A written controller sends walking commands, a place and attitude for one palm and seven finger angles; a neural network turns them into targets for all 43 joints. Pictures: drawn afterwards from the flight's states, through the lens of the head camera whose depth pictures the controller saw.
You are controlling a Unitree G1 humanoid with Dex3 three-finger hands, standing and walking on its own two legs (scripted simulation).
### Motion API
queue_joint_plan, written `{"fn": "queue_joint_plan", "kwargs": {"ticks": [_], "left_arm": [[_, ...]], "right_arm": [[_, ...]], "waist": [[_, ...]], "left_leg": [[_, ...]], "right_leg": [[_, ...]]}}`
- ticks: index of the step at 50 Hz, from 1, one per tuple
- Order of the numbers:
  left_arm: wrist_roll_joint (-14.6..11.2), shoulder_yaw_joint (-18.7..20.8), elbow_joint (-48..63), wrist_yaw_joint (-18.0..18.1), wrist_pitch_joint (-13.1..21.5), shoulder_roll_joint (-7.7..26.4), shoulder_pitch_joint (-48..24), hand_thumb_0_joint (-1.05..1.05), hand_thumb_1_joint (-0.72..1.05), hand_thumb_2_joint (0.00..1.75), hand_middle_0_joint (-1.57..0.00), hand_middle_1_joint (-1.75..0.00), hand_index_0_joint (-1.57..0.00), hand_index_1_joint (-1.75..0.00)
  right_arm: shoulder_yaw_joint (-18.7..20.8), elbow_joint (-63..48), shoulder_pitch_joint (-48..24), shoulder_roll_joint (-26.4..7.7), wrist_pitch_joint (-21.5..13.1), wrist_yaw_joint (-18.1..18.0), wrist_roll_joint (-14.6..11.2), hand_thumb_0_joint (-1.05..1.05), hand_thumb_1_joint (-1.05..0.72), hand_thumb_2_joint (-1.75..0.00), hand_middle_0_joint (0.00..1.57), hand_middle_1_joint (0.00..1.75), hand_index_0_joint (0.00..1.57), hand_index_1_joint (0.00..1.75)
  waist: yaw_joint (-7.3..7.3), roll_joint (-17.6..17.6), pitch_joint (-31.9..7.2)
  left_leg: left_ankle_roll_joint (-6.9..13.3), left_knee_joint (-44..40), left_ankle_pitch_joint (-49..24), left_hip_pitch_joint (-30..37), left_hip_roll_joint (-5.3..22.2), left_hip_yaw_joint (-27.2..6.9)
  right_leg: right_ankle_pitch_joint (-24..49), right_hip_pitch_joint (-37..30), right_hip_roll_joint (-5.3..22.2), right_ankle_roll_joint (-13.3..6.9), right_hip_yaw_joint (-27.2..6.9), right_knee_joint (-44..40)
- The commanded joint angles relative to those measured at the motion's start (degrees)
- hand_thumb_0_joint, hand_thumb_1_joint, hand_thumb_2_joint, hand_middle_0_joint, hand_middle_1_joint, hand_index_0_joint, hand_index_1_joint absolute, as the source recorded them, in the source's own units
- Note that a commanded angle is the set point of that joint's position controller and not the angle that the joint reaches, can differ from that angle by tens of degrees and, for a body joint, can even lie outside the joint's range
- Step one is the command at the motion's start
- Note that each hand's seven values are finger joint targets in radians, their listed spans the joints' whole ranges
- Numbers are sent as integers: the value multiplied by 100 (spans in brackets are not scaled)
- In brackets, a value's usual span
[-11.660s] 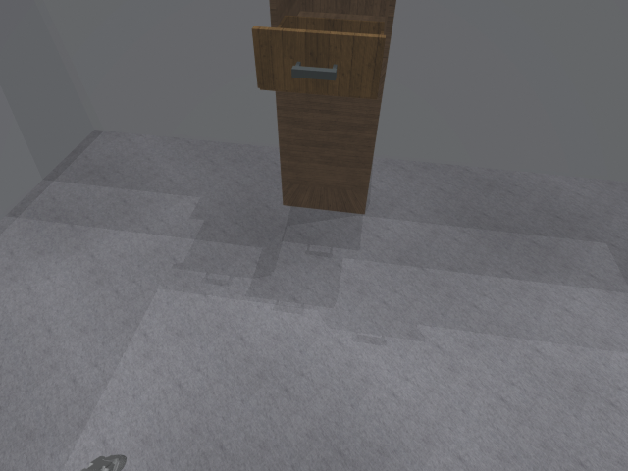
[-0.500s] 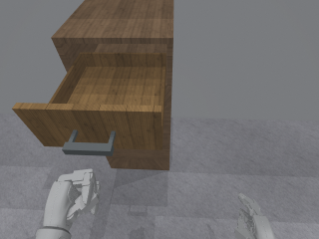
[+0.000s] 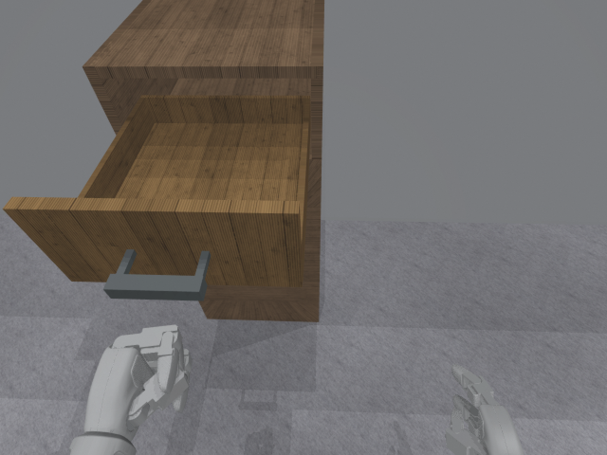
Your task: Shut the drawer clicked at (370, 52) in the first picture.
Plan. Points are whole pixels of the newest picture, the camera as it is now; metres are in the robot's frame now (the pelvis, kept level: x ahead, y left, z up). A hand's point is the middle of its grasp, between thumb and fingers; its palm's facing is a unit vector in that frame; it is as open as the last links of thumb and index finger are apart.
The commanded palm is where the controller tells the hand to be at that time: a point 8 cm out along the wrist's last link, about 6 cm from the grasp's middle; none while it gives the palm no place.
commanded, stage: push the drawer shut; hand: left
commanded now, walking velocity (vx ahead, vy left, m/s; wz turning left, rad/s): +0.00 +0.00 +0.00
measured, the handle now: (161, 272) +0.32 +0.20 +0.09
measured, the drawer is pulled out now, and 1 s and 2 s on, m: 0.30 0.26 0.12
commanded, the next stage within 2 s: none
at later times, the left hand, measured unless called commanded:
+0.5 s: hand (184, 333) +0.24 +0.15 +0.09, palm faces +0.01 -1.00 -0.06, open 3.2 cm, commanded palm +0.22 +0.20 +0.08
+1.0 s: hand (188, 306) +0.28 +0.16 +0.08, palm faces -0.01 -1.00 -0.05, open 2.8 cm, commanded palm +0.28 +0.20 +0.08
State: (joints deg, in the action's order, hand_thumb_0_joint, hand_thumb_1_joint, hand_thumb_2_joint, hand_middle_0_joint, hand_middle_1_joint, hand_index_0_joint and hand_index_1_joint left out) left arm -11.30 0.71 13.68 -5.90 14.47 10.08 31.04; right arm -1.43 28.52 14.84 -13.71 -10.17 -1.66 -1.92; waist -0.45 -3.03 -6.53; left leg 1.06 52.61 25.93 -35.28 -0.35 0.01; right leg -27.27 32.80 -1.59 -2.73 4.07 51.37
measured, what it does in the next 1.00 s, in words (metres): stands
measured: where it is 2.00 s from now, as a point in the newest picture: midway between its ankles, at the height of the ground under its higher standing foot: outside the picture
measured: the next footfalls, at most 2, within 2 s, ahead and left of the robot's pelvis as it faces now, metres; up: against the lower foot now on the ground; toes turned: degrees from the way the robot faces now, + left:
none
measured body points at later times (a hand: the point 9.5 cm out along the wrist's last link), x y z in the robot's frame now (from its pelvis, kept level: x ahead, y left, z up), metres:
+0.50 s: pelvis +0.00 -0.01 +0.00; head +0.03 -0.02 +0.45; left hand +0.24 +0.20 +0.09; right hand +0.16 -0.24 -0.08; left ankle +0.00 +0.11 -0.69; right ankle -0.01 -0.09 -0.69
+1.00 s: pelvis -0.03 +0.00 +0.01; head +0.01 -0.01 +0.45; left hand +0.27 +0.21 +0.09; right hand +0.15 -0.23 -0.08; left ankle +0.00 +0.11 -0.69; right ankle -0.01 -0.09 -0.69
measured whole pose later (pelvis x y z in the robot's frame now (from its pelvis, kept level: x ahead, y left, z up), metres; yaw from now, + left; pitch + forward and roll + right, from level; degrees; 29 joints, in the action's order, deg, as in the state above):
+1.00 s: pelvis -0.03 +0.00 +0.01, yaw +1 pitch +7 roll -1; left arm -11.9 3.0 -12.3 -6.2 14.6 12.5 -1.5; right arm -3.0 34.7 11.6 -14.3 -8.7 -3.1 -2.8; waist -0.3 -2.7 -3.5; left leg 1.0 49.9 21.9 -35.1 -1.0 -1.2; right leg -23.7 32.2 -1.0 -2.7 5.3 48.5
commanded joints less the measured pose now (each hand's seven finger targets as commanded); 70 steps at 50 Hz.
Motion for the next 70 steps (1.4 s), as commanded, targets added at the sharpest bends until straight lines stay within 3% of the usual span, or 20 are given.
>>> {"fn": "queue_joint_plan", "kwargs": {"ticks": [1, 5, 7, 10, 12, 16, 23, 28, 32, 35, 42, 45, 47, 50, 53, 57, 61, 62, 66, 70], "left_arm": [[-76, 444, 1564, 117, 683, 445, -142, 0, 90, 90, -140, -160, -140, -160], [-33, 184, 1311, 50, 680, 280, -231, 0, 90, 90, -140, -160, -140, -160], [7, 326, 1048, 25, 595, 454, -376, 0, 90, 90, -140, -160, -140, -160], [13, 229, 1108, -38, 535, 425, -834, 0, 90, 90, -140, -160, -140, -160], [-19, 566, 1073, 19, 522, 729, -958, 0, 90, 90, -140, -160, -140, -160], [-141, 808, 910, 88, 540, 762, -1282, 0, 90, 90, -140, -160, -140, -160], [-176, 582, 166, -92, 351, 605, -1824, 0, 90, 90, -140, -160, -140, -160], [-167, 592, 12, -116, 292, 643, -2490, 0, 90, 90, -140, -160, -140, -160], [-144, 679, -190, -48, 382, 774, -3258, 0, 90, 90, -140, -160, -140, -160], [-130, 439, -284, -42, 431, 534, -3563, 0, 90, 90, -140, -160, -140, -160], [-83, 536, -937, -3, 375, 823, -4658, 0, 90, 90, -140, -160, -140, -160], [-105, 372, -1164, 5, 336, 649, -5182, 0, 90, 90, -140, -160, -140, -160], [-80, 548, -1385, 74, 330, 851, -5400, 0, 90, 90, -140, -160, -140, -160], [-64, 356, -1628, 104, 318, 645, -5824, 0, 90, 90, -140, -160, -140, -160], [-21, 337, -1959, 180, 331, 637, -6178, 0, 90, 90, -140, -160, -140, -160], [13, 636, -2440, 241, 381, 956, -6538, 0, 90, 90, -140, -160, -140, -160], [-12, 765, -2746, 216, 434, 967, -6722, 0, 90, 90, -140, -160, -140, -160], [10, 903, -3005, 216, 429, 1149, -6713, 0, 90, 90, -140, -160, -140, -160], [8, 727, -3182, 172, 525, 914, -7202, 0, 90, 90, -140, -160, -140, -160], [36, 935, -3488, 166, 604, 1153, -7513, 0, 90, 90, -140, -160, -140, -160]], "right_arm": [[266, -926, -362, -553, -337, -18, 15, 0, -90, -90, 20, 30, 20, 30], [253, -904, -363, -612, -292, 9, 17, 0, -90, -90, 20, 30, 20, 30], [267, -856, -373, -662, -247, -23, 19, 0, -90, -90, 20, 30, 20, 30], [242, -918, -362, -677, -244, -52, 14, 0, -90, -90, 20, 30, 20, 30], [241, -873, -380, -692, -215, -81, 19, 0, -90, -90, 20, 30, 20, 30], [215, -817, -376, -636, -216, -88, 14, 0, -90, -90, 20, 30, 20, 30], [199, -690, -418, -725, -192, -73, -14, 0, -90, -90, 20, 30, 20, 30], [211, -616, -392, -760, -179, -108, -9, 0, -90, -90, 20, 30, 20, 30], [206, -456, -444, -776, -186, -148, -16, 0, -90, -90, 20, 30, 20, 30], [205, -392, -445, -751, -222, -134, -18, 0, -90, -90, 20, 30, 20, 30], [169, -189, -549, -805, -145, -189, -45, 0, -90, -90, 20, 30, 20, 30], [133, -172, -593, -771, -141, -199, -74, 0, -90, -90, 20, 30, 20, 30], [136, -113, -570, -812, -116, -211, -72, 0, -90, -90, 20, 30, 20, 30], [116, -119, -565, -786, -106, -200, -87, 0, -90, -90, 20, 30, 20, 30], [124, -83, -512, -809, -68, -195, -83, 0, -90, -90, 20, 30, 20, 30], [133, 6, -414, -853, -19, -193, -71, 0, -90, -90, 20, 30, 20, 30], [149, 19, -329, -832, 49, -154, -58, 0, -90, -90, 20, 30, 20, 30], [149, 53, -281, -859, 79, -149, -50, 0, -90, -90, 20, 30, 20, 30], [172, 72, -167, -846, 137, -102, -45, 0, -90, -90, 20, 30, 20, 30], [212, 120, 7, -882, 218, -78, -26, 0, -90, -90, 20, 30, 20, 30]], "waist": [[-4, 158, -836], [-145, 270, -566], [-181, 525, -374], [-190, 340, -578], [-118, 401, -699], [-52, 371, -962], [-139, 229, -725], [-199, 459, -749], [-279, 416, -634], [-298, 229, -830], [-405, 418, -773], [-406, 166, -746], [-404, 254, -788], [-407, 93, -817], [-438, 320, -871], [-417, 469, -912], [-344, 248, -1131], [-354, 423, -1033], [-413, 146, -1076], [-427, 263, -1238]], "left_leg": [[55, -625, -1612, 641, 20, -151], [66, -569, -1402, 477, 5, -162], [85, -547, -1173, 300, 13, -181], [91, -542, -1112, 389, -17, -165], [95, -560, -1135, 359, -11, -166], [74, -584, -1342, 447, -26, -125], [66, -698, -1311, 484, -30, -110], [84, -773, -1371, 590, -26, -141], [83, -811, -1090, 591, -21, -173], [71, -869, -1094, 806, -23, -215], [98, -953, -640, 700, -6, -253], [65, -1055, -428, 809, -16, -282], [74, -1092, -342, 784, 1, -311], [41, -1164, -285, 879, -5, -320], [59, -1191, -168, 838, -3, -328], [65, -1199, -179, 718, 1, -292], [37, -1198, -498, 815, -19, -227], [50, -1190, -469, 672, -5, -243], [34, -1211, -578, 836, -4, -230], [45, -1153, -764, 785, -5, -209]], "right_leg": [[1865, -390, 116, 175, -201, -730], [1710, -183, 121, 201, -218, -765], [1420, -110, 120, 213, -296, -863], [1343, -141, 159, 216, -361, -883], [1319, -287, 156, 210, -399, -920], [1703, -581, 181, 228, -457, -924], [1748, -512, 190, 243, -463, -1055], [1820, -531, 179, 250, -408, -1087], [1326, -339, 169, 230, -413, -1166], [1320, -286, 159, 205, -327, -1113], [710, -200, 162, 221, -441, -1304], [517, -105, 151, 187, -397, -1314], [424, -107, 141, 187, -399, -1327], [437, -67, 136, 168, -354, -1299], [341, -51, 136, 192, -377, -1330], [318, -168, 134, 198, -433, -1369], [654, -339, 147, 179, -437, -1344], [604, -343, 124, 188, -442, -1341], [789, -221, 111, 164, -396, -1303], [1003, -297, 98, 174, -423, -1253]]}}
